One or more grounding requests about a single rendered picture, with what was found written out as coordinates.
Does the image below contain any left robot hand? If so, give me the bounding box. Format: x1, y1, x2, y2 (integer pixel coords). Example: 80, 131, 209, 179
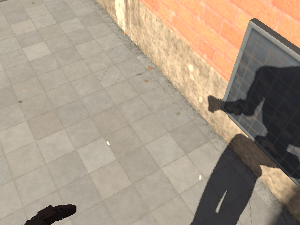
24, 204, 77, 225

